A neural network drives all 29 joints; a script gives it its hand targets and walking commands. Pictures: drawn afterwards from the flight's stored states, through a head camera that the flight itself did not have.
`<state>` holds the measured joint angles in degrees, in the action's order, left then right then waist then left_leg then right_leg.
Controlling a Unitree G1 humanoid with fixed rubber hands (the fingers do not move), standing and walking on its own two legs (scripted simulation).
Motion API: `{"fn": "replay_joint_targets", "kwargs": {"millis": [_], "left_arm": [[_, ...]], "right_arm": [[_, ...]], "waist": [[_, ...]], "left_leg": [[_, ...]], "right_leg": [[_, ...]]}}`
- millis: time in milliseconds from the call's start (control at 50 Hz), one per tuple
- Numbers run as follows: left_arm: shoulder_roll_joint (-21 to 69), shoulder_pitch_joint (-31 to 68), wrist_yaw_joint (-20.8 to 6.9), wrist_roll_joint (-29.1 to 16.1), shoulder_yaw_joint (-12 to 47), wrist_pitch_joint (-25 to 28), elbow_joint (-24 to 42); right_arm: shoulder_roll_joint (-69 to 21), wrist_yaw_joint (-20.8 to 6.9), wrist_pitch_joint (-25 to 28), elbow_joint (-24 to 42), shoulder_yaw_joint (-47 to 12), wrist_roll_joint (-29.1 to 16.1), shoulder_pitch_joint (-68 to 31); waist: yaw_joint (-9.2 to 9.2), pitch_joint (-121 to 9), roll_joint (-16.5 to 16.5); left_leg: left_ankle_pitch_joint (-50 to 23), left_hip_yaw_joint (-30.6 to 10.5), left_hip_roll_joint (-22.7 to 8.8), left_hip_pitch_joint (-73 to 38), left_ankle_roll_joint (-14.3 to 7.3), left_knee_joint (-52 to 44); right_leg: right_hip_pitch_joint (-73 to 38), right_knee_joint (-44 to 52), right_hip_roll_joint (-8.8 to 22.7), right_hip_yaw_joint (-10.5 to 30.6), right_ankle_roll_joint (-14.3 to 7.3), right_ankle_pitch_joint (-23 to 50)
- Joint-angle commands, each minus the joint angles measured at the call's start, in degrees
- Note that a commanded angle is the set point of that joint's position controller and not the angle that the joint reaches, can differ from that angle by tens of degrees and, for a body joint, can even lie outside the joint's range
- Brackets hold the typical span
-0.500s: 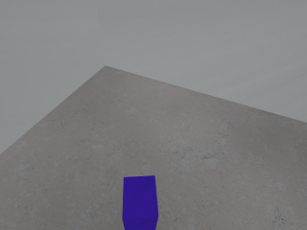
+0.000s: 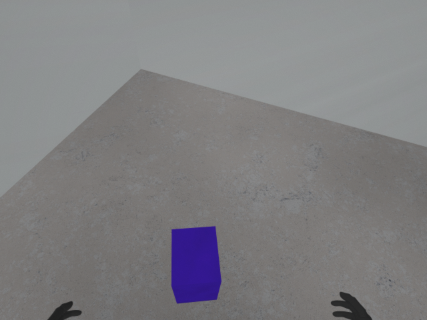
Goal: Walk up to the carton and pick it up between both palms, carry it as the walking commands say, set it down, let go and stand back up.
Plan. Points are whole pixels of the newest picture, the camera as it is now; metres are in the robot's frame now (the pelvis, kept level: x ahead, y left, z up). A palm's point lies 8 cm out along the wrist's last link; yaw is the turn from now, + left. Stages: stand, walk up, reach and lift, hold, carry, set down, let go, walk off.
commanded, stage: reach and lift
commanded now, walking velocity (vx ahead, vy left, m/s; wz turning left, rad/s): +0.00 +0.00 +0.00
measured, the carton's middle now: (195, 266) +0.42 +0.03 -0.63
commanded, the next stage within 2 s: none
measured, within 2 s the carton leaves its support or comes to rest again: neither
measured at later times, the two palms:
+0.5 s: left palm (81, 296) +0.21 +0.27 -0.15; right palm (316, 283) +0.23 -0.25 -0.15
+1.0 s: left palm (120, 243) +0.35 +0.23 -0.20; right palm (275, 234) +0.37 -0.19 -0.20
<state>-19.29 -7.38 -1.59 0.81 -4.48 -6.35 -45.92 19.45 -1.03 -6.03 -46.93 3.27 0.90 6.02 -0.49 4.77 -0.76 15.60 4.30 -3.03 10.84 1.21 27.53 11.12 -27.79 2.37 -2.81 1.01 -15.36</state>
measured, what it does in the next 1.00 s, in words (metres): lowers itself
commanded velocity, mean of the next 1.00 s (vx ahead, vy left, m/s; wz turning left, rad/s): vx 0.00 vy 0.00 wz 0.00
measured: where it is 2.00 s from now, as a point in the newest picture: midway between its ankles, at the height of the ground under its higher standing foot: outside the picture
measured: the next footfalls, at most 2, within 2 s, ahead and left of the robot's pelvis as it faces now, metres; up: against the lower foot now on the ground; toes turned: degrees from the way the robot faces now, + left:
none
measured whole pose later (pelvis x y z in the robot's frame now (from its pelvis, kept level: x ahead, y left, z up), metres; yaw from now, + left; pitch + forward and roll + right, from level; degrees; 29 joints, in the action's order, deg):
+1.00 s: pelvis -0.11 +0.01 -0.10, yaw +0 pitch +33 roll +0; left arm -14.3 52.0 4.7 -2.0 -12.7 -16.8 -41.4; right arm 16.2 3.0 -17.0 -45.3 11.4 -2.2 -55.2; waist 1.3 5.4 -0.5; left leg 16.1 1.7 -1.7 76.5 0.0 59.7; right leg 76.8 -59.7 1.5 1.6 1.8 -15.9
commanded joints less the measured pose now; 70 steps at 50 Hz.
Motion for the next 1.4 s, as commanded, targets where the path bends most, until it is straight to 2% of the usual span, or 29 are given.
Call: {"fn": "replay_joint_targets", "kwargs": {"millis": [0,40,80,120,140,160,220,260,320,360,420,440,480,520,600,660,680,720,760,820,940,1100,1140,1200,1220,1300,1320,1340,1380], "left_arm": [[-9.4,3.2,-1.4,3.3,-5.4,-9.2,14.5],[-7.3,2.0,-0.8,2.2,-4.7,-11.6,15.0],[-7.4,1.8,-1.1,4.2,-6.4,-10.9,17.5],[-6.4,2.9,-1.3,5.2,-6.9,-9.7,19.8],[-5.6,3.4,-1.1,5.7,-7.5,-8.9,20.4],[-5.2,6.1,-1.3,4.8,-6.7,-7.9,22.1],[-6.1,14.8,-1.6,2.9,-6.6,-7.9,22.5],[-8.0,20.0,-1.1,2.1,-7.6,-8.3,23.7],[-6.6,21.1,0.0,0.4,-5.8,-9.3,22.7],[-7.1,24.4,0.2,-1.0,-5.9,-9.9,22.2],[-7.5,29.0,0.2,-1.5,-6.2,-11.3,21.4],[-7.3,30.4,0.2,-1.4,-6.1,-11.8,20.3],[-9.5,36.2,0.2,-0.4,-8.0,-12.4,20.3],[-8.8,41.4,0.7,-0.8,-8.1,-12.9,21.0],[-4.9,48.9,1.5,-2.9,-6.9,-14.7,17.5],[-6.1,55.4,2.6,-3.0,-7.6,-14.9,16.6],[-7.3,57.0,3.2,-2.5,-9.2,-14.6,17.3],[-6.6,62.6,4.0,-2.3,-8.7,-13.7,18.4],[-6.8,65.1,5.3,-1.7,-9.6,-13.2,16.2],[-3.4,66.2,6.2,-2.6,-7.6,-12.0,13.7],[-4.4,74.6,6.7,-2.4,-11.0,-7.9,10.9],[-3.0,88.4,6.3,-2.3,-11.7,-4.2,10.7],[-3.1,91.6,6.6,-2.2,-11.6,-4.3,10.4],[-4.7,94.3,6.9,-3.3,-12.5,-5.1,8.1],[-4.2,95.5,7.4,-4.1,-10.8,-5.7,11.7],[-7.6,98.1,10.0,-6.7,-10.5,-7.3,19.2],[-7.9,99.1,9.8,-5.7,-10.3,-7.3,20.2],[-10.1,95.4,10.3,-3.5,-13.1,-7.3,30.3],[-7.6,96.7,10.3,-6.0,-10.8,-8.8,32.9]], "right_arm": [[10.8,-1.0,-9.5,17.2,6.8,3.5,-4.3],[8.4,-0.8,-11.5,15.6,8.2,2.3,0.7],[7.5,-0.8,-10.8,17.9,9.3,2.6,0.7],[5.3,-1.0,-9.4,19.2,8.0,1.6,-0.7],[5.3,-1.2,-8.9,19.7,7.2,1.6,-2.1],[5.5,-1.3,-8.0,20.5,7.6,1.5,-3.8],[5.7,-0.6,-7.9,23.4,6.6,0.5,-14.9],[6.1,0.0,-8.2,25.7,7.4,-0.4,-20.2],[5.0,-0.1,-9.9,22.1,7.6,-0.7,-19.0],[6.7,0.4,-10.1,23.1,8.1,0.4,-23.1],[4.9,0.9,-11.7,23.7,6.6,-0.8,-29.6],[4.5,1.2,-12.5,23.3,7.5,-0.7,-30.4],[4.3,1.5,-13.3,24.5,6.1,-1.9,-37.3],[4.9,1.6,-13.9,23.6,7.3,-2.9,-41.1],[6.5,2.1,-15.2,18.9,9.3,-0.7,-50.1],[7.1,2.2,-15.2,19.0,9.1,-0.4,-56.7],[6.3,2.0,-15.2,18.2,8.0,-1.6,-59.7],[7.1,2.1,-14.4,16.6,10.2,-2.1,-63.0],[6.1,2.4,-13.8,15.9,8.2,-3.5,-67.2],[7.5,2.9,-12.1,11.5,10.2,-2.5,-69.4],[5.7,5.0,-8.4,10.5,9.8,-2.3,-77.7],[4.4,6.0,-5.2,8.8,10.8,-4.1,-88.0],[4.2,6.4,-5.3,9.1,10.4,-3.8,-91.6],[2.9,7.8,-6.1,10.5,8.4,-6.3,-96.9],[4.8,8.0,-6.5,11.2,9.3,-6.2,-95.9],[7.2,10.2,-8.7,20.4,6.6,-8.4,-99.9],[6.7,10.1,-8.7,20.0,6.1,-8.4,-99.8],[8.8,10.8,-8.6,30.1,8.4,-8.5,-95.8],[9.4,10.9,-9.8,33.8,8.3,-8.1,-97.8]], "waist": [[1.82,-6.8,-1.6],[-0.57,-12.8,-0.9],[0.22,-15.2,-2.1],[1.53,-16.9,3.1],[3.24,-16.4,4.1],[1.53,-15.8,3.6],[0.77,-15.4,-0.8],[1.46,-19.8,-0.1],[0.98,-28.6,3.3],[0.42,-31.0,-1.6],[2.03,-33.1,-1.9],[0.87,-32.8,-1.0],[3.31,-34.8,-0.8],[2.33,-35.2,2.2],[-0.45,-39.0,-0.5],[0.8,-43.4,0.0],[3.52,-44.7,1.1],[1.39,-46.6,3.1],[3.42,-51.9,2.0],[0.85,-56.9,1.9],[2.66,-63.4,-2.6],[3.51,-74.5,1.5],[2.37,-78.0,-1.0],[4.72,-88.2,-2.7],[2.48,-96.3,-1.2],[3.55,-117.3,-1.1],[4.07,-117.5,0.6],[4.83,-129.8,1.6],[3.21,-127.3,3.0]], "left_leg": [[-10.8,-3.3,4.6,1.4,-2.0,0.1],[-17.4,-3.1,6.0,0.6,-0.8,2.8],[-21.0,-3.5,6.4,1.7,-1.0,4.5],[-25.7,-3.7,6.2,1.5,0.0,6.5],[-23.2,-3.1,6.4,3.0,0.1,7.2],[-22.5,-3.4,5.9,3.7,0.4,8.5],[-13.4,-3.5,5.1,12.1,-0.1,11.4],[-9.7,-3.5,4.8,13.7,-0.6,13.7],[-15.8,-4.2,4.4,13.5,0.0,16.6],[-14.9,-4.2,4.7,17.3,-0.5,18.4],[-12.0,-3.5,4.7,22.3,-1.1,19.6],[-10.5,-3.3,4.9,23.3,-1.0,19.5],[-6.4,-3.0,4.7,26.1,-1.8,20.5],[-5.4,-3.0,4.6,26.5,-1.1,21.0],[0.6,-2.8,4.3,28.3,-0.2,20.2],[0.4,-3.0,4.4,26.4,-0.2,21.2],[1.1,-2.5,4.5,28.5,-0.1,20.9],[0.3,-3.1,4.8,26.1,0.4,21.2],[0.2,-2.3,5.0,25.2,0.5,22.0],[-5.0,-3.0,5.5,25.3,1.1,23.3],[-10.5,-1.9,6.7,32.4,0.3,27.8],[-19.3,-2.6,7.4,31.7,0.1,31.1],[-18.4,-2.8,7.5,28.9,-0.3,30.9],[-18.5,-2.3,8.1,29.3,-1.2,33.0],[-23.9,-2.8,8.1,21.9,-0.7,33.5],[-34.0,-2.6,8.7,14.0,-0.8,40.4],[-39.2,-2.4,8.9,14.3,-0.5,41.4],[-50.9,-2.5,9.5,8.7,-0.1,43.0],[-50.5,-3.5,8.5,4.9,-0.6,43.2]], "right_leg": [[1.9,0.2,-4.3,2.1,0.1,11.2],[1.4,-2.4,-5.5,1.7,0.2,17.6],[2.0,-4.1,-5.0,2.3,0.7,23.0],[6.3,-5.6,-4.8,2.5,0.6,25.4],[6.9,-6.4,-4.3,3.2,0.4,22.5],[9.6,-7.2,-4.2,2.9,0.6,21.6],[15.1,-10.4,-3.8,3.8,1.2,15.5],[16.5,-12.5,-4.1,3.7,1.4,9.8],[18.2,-16.8,-4.7,2.5,1.0,13.8],[18.0,-18.4,-4.8,3.1,1.4,14.7],[17.9,-19.5,-4.3,3.9,1.4,12.8],[18.8,-19.5,-4.4,3.8,1.4,11.9],[20.1,-19.5,-3.9,4.6,1.5,6.9],[22.5,-20.4,-3.9,4.0,1.5,5.3],[25.9,-20.6,-4.7,2.5,0.7,-0.4],[28.6,-22.1,-5.0,1.5,0.7,-1.9],[28.1,-22.4,-4.4,1.8,0.7,-2.7],[31.9,-22.9,-4.9,1.3,0.6,-2.7],[31.8,-23.2,-5.2,1.0,0.8,-3.2],[33.5,-24.4,-6.6,-0.3,0.2,1.6],[33.4,-27.3,-6.8,1.0,1.0,6.5],[39.2,-30.3,-7.4,2.1,0.9,13.3],[39.4,-30.1,-7.8,1.4,1.2,11.7],[31.9,-32.1,-7.5,2.0,1.5,14.7],[30.7,-33.0,-8.3,0.7,0.8,18.7],[18.3,-39.0,-9.0,2.2,0.2,33.0],[18.3,-39.6,-9.1,2.3,0.2,37.5],[12.0,-41.2,-9.6,3.0,0.5,48.1],[18.7,-41.3,-9.7,2.3,1.1,41.4]]}}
